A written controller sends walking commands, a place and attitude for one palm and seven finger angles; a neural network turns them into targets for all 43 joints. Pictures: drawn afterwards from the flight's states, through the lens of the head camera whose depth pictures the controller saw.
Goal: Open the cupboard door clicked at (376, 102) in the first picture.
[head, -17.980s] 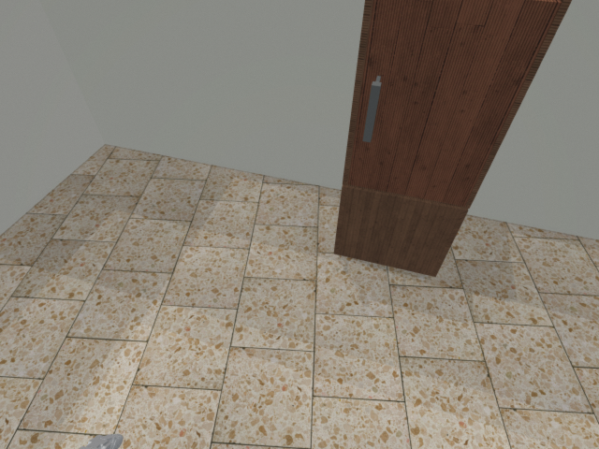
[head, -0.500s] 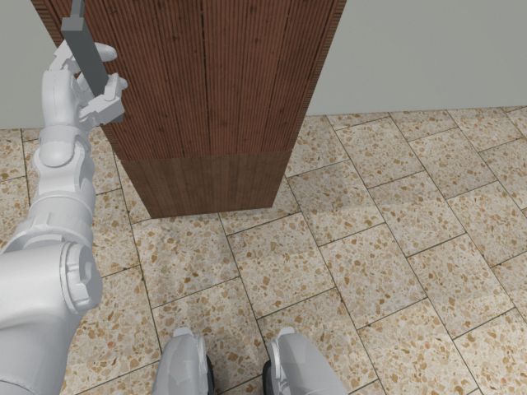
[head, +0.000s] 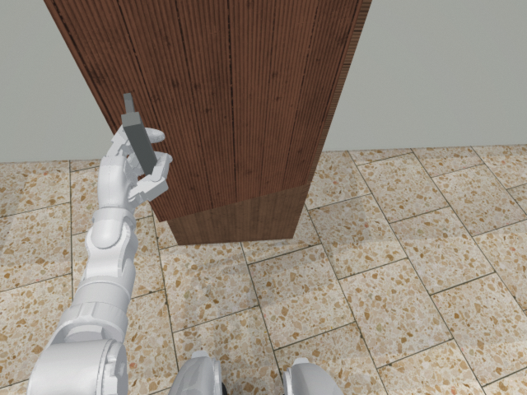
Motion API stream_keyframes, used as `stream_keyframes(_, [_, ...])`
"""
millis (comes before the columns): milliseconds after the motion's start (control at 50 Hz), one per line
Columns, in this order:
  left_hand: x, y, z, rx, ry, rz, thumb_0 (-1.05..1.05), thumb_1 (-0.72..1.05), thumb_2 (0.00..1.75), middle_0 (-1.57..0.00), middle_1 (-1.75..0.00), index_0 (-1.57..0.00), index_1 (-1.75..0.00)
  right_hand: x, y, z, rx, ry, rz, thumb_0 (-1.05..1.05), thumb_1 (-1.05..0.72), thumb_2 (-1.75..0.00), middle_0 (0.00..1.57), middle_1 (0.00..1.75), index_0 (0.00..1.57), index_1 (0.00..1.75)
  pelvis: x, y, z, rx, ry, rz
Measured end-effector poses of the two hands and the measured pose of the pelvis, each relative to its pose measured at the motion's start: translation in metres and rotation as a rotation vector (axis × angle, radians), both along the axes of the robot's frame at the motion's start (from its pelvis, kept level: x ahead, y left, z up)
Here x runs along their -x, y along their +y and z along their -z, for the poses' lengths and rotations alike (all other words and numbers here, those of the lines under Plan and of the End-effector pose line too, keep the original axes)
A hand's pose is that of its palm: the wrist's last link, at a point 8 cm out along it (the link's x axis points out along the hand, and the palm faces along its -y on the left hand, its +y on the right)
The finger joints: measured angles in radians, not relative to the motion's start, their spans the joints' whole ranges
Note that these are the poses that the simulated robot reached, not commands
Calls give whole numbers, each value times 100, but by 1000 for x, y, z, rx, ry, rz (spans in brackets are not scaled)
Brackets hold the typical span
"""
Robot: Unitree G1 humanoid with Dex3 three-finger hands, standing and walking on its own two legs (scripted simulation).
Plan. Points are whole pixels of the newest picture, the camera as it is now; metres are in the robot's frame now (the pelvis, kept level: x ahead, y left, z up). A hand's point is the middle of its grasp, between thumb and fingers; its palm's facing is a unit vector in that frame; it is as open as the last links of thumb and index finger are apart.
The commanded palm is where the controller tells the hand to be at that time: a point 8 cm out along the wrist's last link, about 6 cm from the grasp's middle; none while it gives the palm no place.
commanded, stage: pull the door open along its arc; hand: left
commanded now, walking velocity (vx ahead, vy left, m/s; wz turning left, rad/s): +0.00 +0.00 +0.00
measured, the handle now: (145, 147) +0.49 +0.17 +0.05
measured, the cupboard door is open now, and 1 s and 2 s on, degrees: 13 42 47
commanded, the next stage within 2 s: open thumb and fingers to let go in 0.58 s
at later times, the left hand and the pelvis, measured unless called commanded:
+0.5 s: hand (228, 245) +0.32 +0.04 +0.05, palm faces +0.39 -0.92 -0.01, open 6.2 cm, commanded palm +0.26 +0.07 +0.04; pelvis -0.01 -0.04 +0.00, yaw +4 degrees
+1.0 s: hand (238, 249) +0.32 +0.03 +0.04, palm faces +0.41 -0.91 -0.03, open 8.5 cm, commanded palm +0.26 +0.07 +0.04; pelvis +0.00 -0.06 +0.00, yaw +6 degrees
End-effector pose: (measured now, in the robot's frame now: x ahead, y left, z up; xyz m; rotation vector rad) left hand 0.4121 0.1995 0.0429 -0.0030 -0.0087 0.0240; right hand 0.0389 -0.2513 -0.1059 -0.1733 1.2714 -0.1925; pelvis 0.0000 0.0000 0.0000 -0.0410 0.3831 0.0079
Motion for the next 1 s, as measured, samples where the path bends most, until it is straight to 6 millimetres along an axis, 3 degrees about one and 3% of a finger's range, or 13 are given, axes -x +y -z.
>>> stream_keyframes(180, [54,-41,3,95,-17,-320,0,66,75,-34,-134,-35,-130,-73,4,-5,-23,-178,-147,1,-90,-90,20,30,20,29,0,-7,-1,-17,-27,-14])
stream_keyframes(320, [92,-76,0,27,-10,-418,0,68,77,-34,-132,-32,-131,-106,14,-1,-74,-261,-220,1,-90,-90,20,30,20,29,3,-18,1,-29,-54,-34])
stream_keyframes(480, [129,-113,-3,-5,16,-377,0,68,76,-32,-132,-33,-133,-119,16,-5,-103,-330,-255,1,-90,-90,20,30,20,29,6,-34,-4,-46,-96,-54])
stream_keyframes(660, [151,-139,-5,-22,39,-318,0,67,73,-33,-132,-35,-134,-130,4,-12,-111,-408,-274,1,-90,-90,20,30,20,29,7,-51,-6,-65,-113,-66])
stream_keyframes(840, [141,-135,0,-20,39,-400,-1,60,76,-36,-132,-37,-134,-137,-12,-3,-81,-413,-281,1,-90,-90,20,30,20,29,8,-61,-1,-75,-102,-77])
stream_keyframes(1000, [137,-131,1,-29,38,-403,1,30,64,-35,-128,-36,-129,-130,-17,8,-87,-356,-267,1,-90,-90,20,30,19,29,2,-61,0,-81,-79,-76])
